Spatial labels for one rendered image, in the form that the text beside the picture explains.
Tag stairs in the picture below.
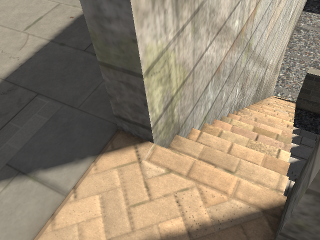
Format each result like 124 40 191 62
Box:
167 95 296 195

